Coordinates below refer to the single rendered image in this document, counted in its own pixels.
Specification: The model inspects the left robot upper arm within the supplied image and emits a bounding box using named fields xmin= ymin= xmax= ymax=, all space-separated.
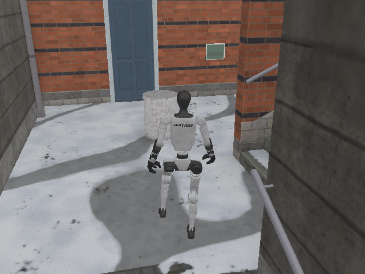
xmin=156 ymin=115 xmax=172 ymax=147

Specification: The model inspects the right robot shin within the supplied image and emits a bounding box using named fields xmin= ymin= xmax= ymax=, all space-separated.
xmin=189 ymin=194 xmax=198 ymax=231

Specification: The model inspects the robot left thigh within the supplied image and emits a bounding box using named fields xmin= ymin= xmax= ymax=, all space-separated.
xmin=162 ymin=158 xmax=175 ymax=184

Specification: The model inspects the right robot forearm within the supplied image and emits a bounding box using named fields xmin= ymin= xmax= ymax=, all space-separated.
xmin=205 ymin=138 xmax=214 ymax=156

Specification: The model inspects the robot right hand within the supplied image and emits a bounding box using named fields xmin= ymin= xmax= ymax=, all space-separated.
xmin=202 ymin=154 xmax=216 ymax=164

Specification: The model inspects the left robot forearm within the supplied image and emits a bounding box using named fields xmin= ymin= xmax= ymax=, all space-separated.
xmin=149 ymin=139 xmax=161 ymax=163

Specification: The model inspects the right robot upper arm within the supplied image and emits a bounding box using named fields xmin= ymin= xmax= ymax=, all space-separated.
xmin=195 ymin=115 xmax=210 ymax=146

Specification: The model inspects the robot left hand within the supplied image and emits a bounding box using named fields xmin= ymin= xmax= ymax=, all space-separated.
xmin=147 ymin=161 xmax=161 ymax=174

